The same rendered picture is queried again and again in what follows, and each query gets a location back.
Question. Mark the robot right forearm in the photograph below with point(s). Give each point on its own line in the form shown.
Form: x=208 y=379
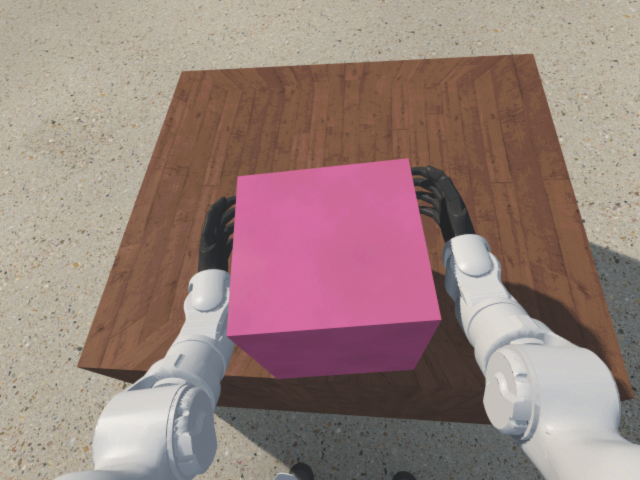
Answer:
x=487 y=313

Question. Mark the left robot hand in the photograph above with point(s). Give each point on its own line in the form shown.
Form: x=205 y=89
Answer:
x=215 y=248

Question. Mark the left robot upper arm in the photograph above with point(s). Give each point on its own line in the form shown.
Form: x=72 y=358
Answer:
x=162 y=433

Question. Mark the carton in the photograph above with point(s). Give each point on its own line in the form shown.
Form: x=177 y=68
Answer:
x=330 y=271

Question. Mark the right robot upper arm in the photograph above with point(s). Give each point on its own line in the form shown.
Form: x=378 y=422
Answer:
x=561 y=406

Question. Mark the robot left forearm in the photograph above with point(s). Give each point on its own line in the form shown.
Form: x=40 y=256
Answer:
x=202 y=352

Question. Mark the pedestal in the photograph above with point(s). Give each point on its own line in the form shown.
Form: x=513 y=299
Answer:
x=484 y=121

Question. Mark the right robot hand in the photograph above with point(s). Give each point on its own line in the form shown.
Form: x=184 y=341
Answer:
x=449 y=210

